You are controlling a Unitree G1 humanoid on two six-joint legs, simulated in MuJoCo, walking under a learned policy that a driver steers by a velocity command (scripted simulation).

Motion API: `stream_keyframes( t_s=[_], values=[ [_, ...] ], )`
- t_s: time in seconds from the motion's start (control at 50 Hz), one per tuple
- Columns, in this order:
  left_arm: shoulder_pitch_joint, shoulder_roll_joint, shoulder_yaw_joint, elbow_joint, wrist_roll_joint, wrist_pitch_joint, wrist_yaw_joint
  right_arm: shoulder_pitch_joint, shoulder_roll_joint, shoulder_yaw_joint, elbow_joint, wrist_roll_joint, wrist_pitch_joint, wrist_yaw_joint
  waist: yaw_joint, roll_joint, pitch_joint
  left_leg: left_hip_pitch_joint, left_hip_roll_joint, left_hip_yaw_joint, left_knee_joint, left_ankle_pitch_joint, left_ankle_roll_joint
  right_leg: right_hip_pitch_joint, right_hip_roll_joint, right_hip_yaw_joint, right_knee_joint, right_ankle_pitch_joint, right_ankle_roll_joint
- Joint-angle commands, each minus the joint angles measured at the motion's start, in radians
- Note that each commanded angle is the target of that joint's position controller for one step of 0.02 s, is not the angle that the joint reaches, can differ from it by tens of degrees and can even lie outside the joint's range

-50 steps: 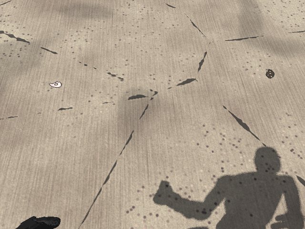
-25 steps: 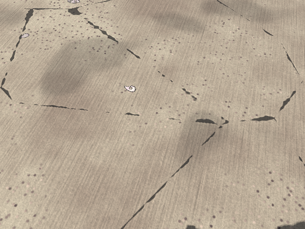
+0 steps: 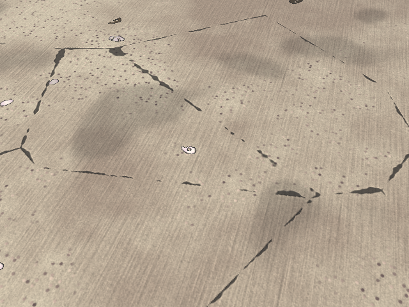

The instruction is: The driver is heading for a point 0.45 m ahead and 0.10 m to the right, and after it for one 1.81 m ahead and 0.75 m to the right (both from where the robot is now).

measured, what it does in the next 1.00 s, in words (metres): walks ahead: left foot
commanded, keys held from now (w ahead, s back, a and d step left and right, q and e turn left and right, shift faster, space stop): no key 0.26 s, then w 0.66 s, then w+e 0.08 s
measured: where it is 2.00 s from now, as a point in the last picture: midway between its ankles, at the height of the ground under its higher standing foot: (248, 225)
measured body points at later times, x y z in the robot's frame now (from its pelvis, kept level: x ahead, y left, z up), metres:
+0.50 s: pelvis +0.03 -0.02 -0.01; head +0.03 -0.03 +0.44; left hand +0.08 +0.24 -0.14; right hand +0.06 -0.29 -0.15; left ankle +0.00 +0.11 -0.74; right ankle +0.00 -0.13 -0.74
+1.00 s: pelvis +0.26 +0.01 -0.02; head +0.30 +0.02 +0.43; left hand +0.20 +0.27 -0.16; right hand +0.48 -0.23 -0.11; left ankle +0.37 +0.10 -0.74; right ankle +0.05 -0.13 -0.67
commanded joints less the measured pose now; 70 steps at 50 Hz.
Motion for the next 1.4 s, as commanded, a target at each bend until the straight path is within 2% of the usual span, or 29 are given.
stream_keyframes(
  t_s=[0.02,0.26,0.32,0.36,0.4,0.42,0.46,0.5,0.52,0.54,0.56,0.58,0.66,0.74,0.84,0.88,0.92,0.94,0.96,0.98,1.0,1.02,1.04,1.1,1.14,1.22,1.28,1.36,1.4],
  values=[
    [-0.014,0.113,0.02,-0.023,-0.001,-0.015,0.01,-0.018,-0.108,-0.033,-0.035,0.002,-0.009,-0.008,-0.004,-0.027,-0.029,0.022,0.063,-0.064,-0.085,0.152,0.025,-0.018,-0.032,0.033,-0.08,0.135,-0.018],
    [0.005,0.097,0.013,0.068,-0.004,-0.01,0.025,0.018,-0.111,-0.034,0.096,0.007,-0.021,-0.018,0.0,0.0,-0.01,0.016,0.055,-0.047,-0.104,0.138,0.01,-0.009,-0.014,0.022,-0.087,0.109,-0.024],
    [0.022,0.095,0.017,0.085,-0.017,-0.005,0.032,0.055,-0.141,-0.045,0.126,0.021,-0.015,-0.025,-0.013,0.025,0.021,-0.033,0.045,-0.06,-0.129,-0.338,0.049,-0.083,0.035,-0.023,-0.029,-0.256,-0.051],
    [-0.001,0.081,0.014,0.067,-0.021,-0.022,0.032,0.09,-0.159,-0.051,0.133,0.029,-0.029,-0.024,-0.03,0.071,0.092,-0.07,0.122,-0.178,-0.199,-0.525,0.103,-0.188,0.039,-0.026,0.044,-0.329,-0.067],
    [-0.005,0.045,0.009,0.059,-0.03,-0.052,0.019,0.146,-0.193,-0.063,0.158,0.035,-0.052,-0.018,-0.038,0.173,0.091,-0.022,0.26,-0.383,-0.303,-0.582,0.183,-0.24,0.05,-0.058,0.198,-0.188,-0.072],
    [-0.004,0.05,0.012,0.059,-0.034,-0.064,0.011,0.143,-0.195,-0.065,0.158,0.037,-0.06,-0.017,-0.034,0.177,0.099,-0.053,0.297,-0.439,-0.329,-0.561,0.208,-0.226,0.027,-0.03,0.236,-0.171,-0.09],
    [0.057,0.042,0.013,0.079,-0.042,-0.082,-0.003,0.053,-0.179,-0.058,0.13,0.044,-0.067,-0.011,0.027,0.155,0.101,-0.127,0.275,-0.374,-0.311,-0.476,0.184,-0.104,0.017,-0.031,0.115,-0.179,-0.135],
    [0.219,0.069,0.028,0.154,-0.032,-0.087,-0.005,-0.048,-0.134,-0.045,0.093,0.045,-0.068,-0.006,0.1,0.059,0.072,-0.289,0.14,-0.172,-0.122,-0.273,0.097,0.189,0.004,0.021,-0.072,-0.048,-0.147],
    [0.336,0.154,0.05,0.183,-0.027,-0.089,-0.002,-0.076,-0.059,-0.026,0.067,0.039,-0.08,-0.002,0.123,-0.177,0.025,-0.427,0.014,0.018,0.197,-0.167,0.02,0.316,-0.176,0.323,-0.222,-0.222,-0.211],
    [0.392,0.228,0.064,0.19,-0.02,-0.097,-0.015,-0.111,-0.082,-0.033,0.026,0.046,-0.1,-0.004,0.135,-0.319,0.045,-0.593,-0.026,0.026,0.409,-0.292,0.004,0.356,-0.354,0.66,-0.339,-0.264,-0.326],
    [0.328,0.157,0.042,0.171,-0.011,-0.108,-0.014,-0.089,-0.124,-0.044,0.04,0.058,-0.111,0.0,0.089,-0.179,0.083,-0.663,0.043,-0.046,0.561,-0.262,0.017,0.345,-0.362,0.641,-0.326,-0.254,-0.331],
    [0.287,0.111,0.03,0.15,-0.015,-0.115,-0.015,-0.039,-0.118,-0.043,0.065,0.063,-0.118,0.009,0.061,-0.136,0.085,-0.689,0.073,-0.054,0.607,-0.164,0.035,0.354,-0.316,0.542,-0.318,-0.213,-0.296],
    [0.267,0.062,0.009,0.133,-0.011,-0.101,-0.017,-0.078,-0.089,-0.046,0.071,0.037,-0.124,0.029,0.043,-0.107,0.069,-0.626,0.13,0.009,0.488,0.057,0.025,0.306,-0.21,0.247,-0.346,0.182,-0.214],
    [0.289,0.105,0.013,0.126,-0.009,-0.085,0.006,-0.229,-0.025,-0.018,0.015,0.036,-0.117,0.042,0.071,-0.1,0.092,-0.477,0.083,0.075,0.207,0.217,-0.016,0.167,-0.15,0.101,-0.381,0.288,-0.206],
    [0.324,0.132,0.03,0.145,-0.031,-0.086,0.012,-0.311,-0.072,-0.016,-0.029,0.047,-0.114,0.058,0.054,-0.12,0.126,-0.371,0.065,0.059,0.037,0.288,0.019,0.195,-0.209,0.075,-0.392,0.327,-0.2],
    [0.302,0.147,0.039,0.139,-0.03,-0.079,0.011,-0.261,-0.112,-0.032,-0.024,0.044,-0.117,0.061,0.004,-0.126,0.076,-0.285,0.042,0.066,0.02,0.247,0.054,0.259,-0.229,0.055,-0.301,0.569,-0.178],
    [0.278,0.147,0.042,0.128,-0.02,-0.062,0.011,-0.02,-0.175,-0.07,0.045,0.045,-0.112,0.05,-0.124,-0.135,-0.085,0.03,-0.016,0.105,0.031,0.21,0.102,0.232,-0.185,0.002,-0.014,0.875,-0.14],
    [0.276,0.124,0.03,0.108,-0.01,-0.059,0.01,0.161,-0.22,-0.09,0.089,0.041,-0.108,0.038,-0.197,-0.095,-0.199,0.336,0.092,-0.017,0.056,0.168,0.147,0.024,-0.145,-0.001,0.247,0.701,-0.111],
    [0.408,-0.034,-0.013,0.089,-0.011,-0.074,-0.003,0.28,-0.319,-0.109,0.117,0.019,-0.105,0.035,-0.14,0.184,-0.397,0.702,0.389,-0.517,-0.042,-0.095,0.317,-0.352,0.041,-0.015,0.677,0.083,-0.044],
    [0.369,0.012,-0.003,0.106,-0.039,-0.102,-0.007,0.263,-0.23,-0.081,0.119,0.022,-0.105,0.039,-0.155,0.198,-0.422,0.641,0.436,-0.752,-0.234,-0.242,0.32,-0.45,0.072,0.141,0.839,-0.282,-0.064],
    [0.251,0.102,0.026,0.062,-0.072,-0.116,-0.007,0.153,-0.179,-0.064,0.11,0.029,-0.113,0.038,-0.131,0.161,-0.213,0.471,0.402,-0.583,-0.26,-0.246,0.25,-0.541,0.014,0.136,0.892,-0.226,-0.086],
    [0.192,0.113,0.031,0.045,-0.073,-0.12,0.0,0.061,-0.143,-0.052,0.094,0.028,-0.121,0.038,-0.094,0.095,-0.117,0.302,0.371,-0.432,-0.283,-0.141,0.212,-0.516,-0.044,0.11,0.856,-0.126,-0.099],
    [0.17,0.104,0.04,0.045,-0.057,-0.111,0.011,0.003,-0.103,-0.041,0.095,0.02,-0.13,0.042,-0.059,0.048,-0.053,0.161,0.326,-0.307,-0.315,-0.033,0.18,-0.464,-0.079,0.101,0.797,-0.056,-0.1],
    [0.231,0.033,0.045,0.06,-0.048,-0.063,0.015,-0.028,-0.06,-0.034,0.125,0.003,-0.145,0.047,0.01,0.086,-0.019,-0.007,0.249,-0.095,-0.379,0.088,0.145,-0.338,-0.12,0.105,0.717,0.019,-0.104],
    [0.191,0.026,0.047,0.029,-0.046,-0.045,0.018,-0.017,-0.1,-0.043,0.141,0.0,-0.152,0.037,0.021,0.083,0.023,-0.046,0.27,-0.042,-0.422,0.127,0.172,-0.392,-0.128,0.114,0.674,0.073,-0.088],
    [0.063,0.043,0.056,-0.024,-0.033,-0.056,0.002,0.032,-0.128,-0.045,0.156,-0.005,-0.15,0.009,-0.001,0.026,0.053,0.027,0.254,0.069,-0.428,0.242,0.16,-0.502,-0.106,0.12,0.455,0.287,-0.07],
    [-0.055,0.019,0.04,-0.069,-0.028,-0.064,-0.024,0.074,-0.155,-0.047,0.158,0.002,-0.142,-0.006,-0.042,0.004,0.069,0.074,0.252,0.146,-0.435,0.289,0.145,-0.483,-0.091,0.034,0.284,0.382,-0.07],
    [-0.183,0.008,0.025,-0.148,-0.03,-0.064,-0.055,0.177,-0.177,-0.054,0.184,0.018,-0.11,-0.01,-0.089,-0.013,0.096,0.276,0.301,0.187,-0.362,0.4,0.139,-0.569,-0.074,-0.017,0.169,0.315,-0.094],
    [-0.196,0.024,0.029,-0.183,-0.034,-0.063,-0.072,0.175,-0.195,-0.06,0.176,0.022,-0.09,-0.011,-0.072,0.01,0.079,0.339,0.316,0.215,-0.281,0.599,0.123,-0.536,-0.041,-0.061,0.138,0.219,-0.12]
  ],
)
Velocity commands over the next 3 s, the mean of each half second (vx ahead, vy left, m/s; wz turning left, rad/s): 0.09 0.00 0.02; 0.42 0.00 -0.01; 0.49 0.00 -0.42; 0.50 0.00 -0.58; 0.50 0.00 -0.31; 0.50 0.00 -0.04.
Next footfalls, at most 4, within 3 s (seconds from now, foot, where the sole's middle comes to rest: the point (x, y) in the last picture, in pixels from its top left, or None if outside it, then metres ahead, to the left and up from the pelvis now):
0.94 left None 0.41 0.10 -0.77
1.48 right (265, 261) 0.69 -0.17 -0.77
1.96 left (242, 182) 1.04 -0.10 -0.77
2.48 right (332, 174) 1.08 -0.48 -0.77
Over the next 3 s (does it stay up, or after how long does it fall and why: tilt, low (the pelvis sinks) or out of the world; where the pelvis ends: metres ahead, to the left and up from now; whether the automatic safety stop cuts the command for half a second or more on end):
stays up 1.25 -0.47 -0.01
